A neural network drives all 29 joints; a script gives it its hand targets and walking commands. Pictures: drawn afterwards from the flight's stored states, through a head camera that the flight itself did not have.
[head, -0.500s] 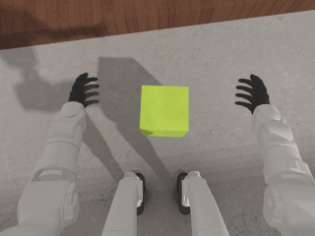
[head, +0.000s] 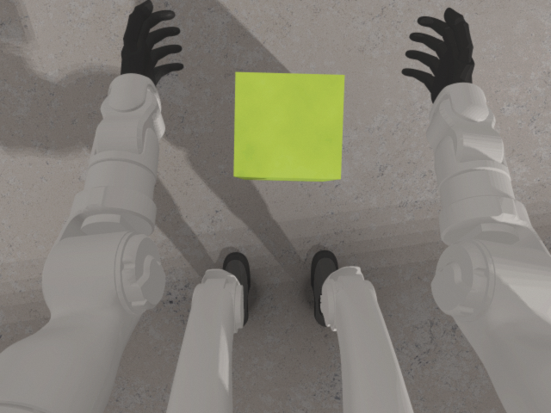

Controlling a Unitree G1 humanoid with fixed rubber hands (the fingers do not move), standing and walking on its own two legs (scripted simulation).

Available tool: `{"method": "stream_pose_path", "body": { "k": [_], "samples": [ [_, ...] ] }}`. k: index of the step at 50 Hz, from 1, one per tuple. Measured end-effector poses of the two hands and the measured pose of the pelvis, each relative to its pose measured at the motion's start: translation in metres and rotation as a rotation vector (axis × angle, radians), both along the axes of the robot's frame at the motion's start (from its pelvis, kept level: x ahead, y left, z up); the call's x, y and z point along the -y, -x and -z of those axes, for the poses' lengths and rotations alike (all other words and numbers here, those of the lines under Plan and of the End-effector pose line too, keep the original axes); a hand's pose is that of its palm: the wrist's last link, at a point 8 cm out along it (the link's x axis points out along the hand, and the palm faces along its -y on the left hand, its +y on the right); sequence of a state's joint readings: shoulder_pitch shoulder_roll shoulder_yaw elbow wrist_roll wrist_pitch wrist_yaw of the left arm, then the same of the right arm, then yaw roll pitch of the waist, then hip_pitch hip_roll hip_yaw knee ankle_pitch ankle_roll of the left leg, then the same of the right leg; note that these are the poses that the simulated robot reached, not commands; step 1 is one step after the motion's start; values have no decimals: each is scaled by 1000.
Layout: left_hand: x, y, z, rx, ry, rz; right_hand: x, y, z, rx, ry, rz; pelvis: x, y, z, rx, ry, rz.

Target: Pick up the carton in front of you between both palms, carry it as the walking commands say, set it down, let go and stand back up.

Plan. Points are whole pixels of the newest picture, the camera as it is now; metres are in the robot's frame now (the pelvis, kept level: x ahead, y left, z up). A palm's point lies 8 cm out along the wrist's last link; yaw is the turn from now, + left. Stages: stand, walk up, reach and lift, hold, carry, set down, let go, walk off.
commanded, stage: reach and lift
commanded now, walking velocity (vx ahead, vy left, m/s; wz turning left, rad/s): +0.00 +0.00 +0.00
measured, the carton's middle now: (286, 136) +0.50 -0.02 -0.49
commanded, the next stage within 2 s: none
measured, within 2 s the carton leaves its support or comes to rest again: leaves its support in 1.56 s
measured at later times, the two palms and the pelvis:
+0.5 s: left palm (190, 124) +0.51 +0.17 -0.36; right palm (386, 129) +0.49 -0.20 -0.36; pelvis -0.05 +0.00 -0.21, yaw +0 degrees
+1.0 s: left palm (202, 127) +0.51 +0.16 -0.42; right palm (369, 133) +0.49 -0.19 -0.42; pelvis -0.04 +0.00 -0.25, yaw -1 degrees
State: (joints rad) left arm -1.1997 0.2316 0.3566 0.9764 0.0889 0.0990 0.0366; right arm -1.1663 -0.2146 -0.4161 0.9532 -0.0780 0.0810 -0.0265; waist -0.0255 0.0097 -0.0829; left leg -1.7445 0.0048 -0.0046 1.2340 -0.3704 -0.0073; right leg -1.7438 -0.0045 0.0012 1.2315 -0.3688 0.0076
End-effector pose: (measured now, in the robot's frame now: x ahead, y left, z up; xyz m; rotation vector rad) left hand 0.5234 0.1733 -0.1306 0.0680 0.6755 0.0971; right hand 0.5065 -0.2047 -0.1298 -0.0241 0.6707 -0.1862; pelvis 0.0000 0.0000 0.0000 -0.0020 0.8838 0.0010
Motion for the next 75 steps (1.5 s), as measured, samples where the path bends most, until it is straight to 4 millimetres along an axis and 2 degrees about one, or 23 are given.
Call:
{"method": "stream_pose_path", "body": {
  "k": [6,10,14,18,23,29,35,40,45,54,61,75],
  "samples": [
    [-1,12,72,-21,-7,-10,3,12,70,-27,8,16,-1,-1,49,-61,2,5],
    [-2,15,120,-15,-12,-6,9,17,117,-24,20,21,-3,7,90,-57,2,4],
    [-3,17,159,-3,-13,-8,11,19,156,-12,22,17,-4,19,130,-20,3,6],
    [-2,18,187,4,-10,-14,8,19,186,-5,15,14,-4,32,165,38,2,7],
    [1,17,216,-17,-4,-21,2,16,217,-24,3,15,-3,47,197,110,0,7],
    [5,17,255,-57,5,-17,-5,16,256,-64,-3,6,-2,55,222,171,1,8],
    [7,16,293,-64,6,-14,-4,14,293,-76,2,0,-1,54,242,220,1,6],
    [6,14,304,-49,2,-4,-7,12,302,-65,2,-2,0,48,250,248,2,9],
    [9,9,296,-29,4,12,-12,10,295,-45,-3,-5,-1,43,253,237,6,11],
    [14,14,288,-46,12,23,-17,17,289,-59,-9,-8,-3,46,248,221,9,10],
    [36,14,290,-45,37,52,-37,13,289,-53,-25,-31,-4,52,245,232,9,7],
    [38,12,289,-60,45,45,-36,11,288,-67,-42,-38,-4,51,257,268,8,7]
  ]
}}
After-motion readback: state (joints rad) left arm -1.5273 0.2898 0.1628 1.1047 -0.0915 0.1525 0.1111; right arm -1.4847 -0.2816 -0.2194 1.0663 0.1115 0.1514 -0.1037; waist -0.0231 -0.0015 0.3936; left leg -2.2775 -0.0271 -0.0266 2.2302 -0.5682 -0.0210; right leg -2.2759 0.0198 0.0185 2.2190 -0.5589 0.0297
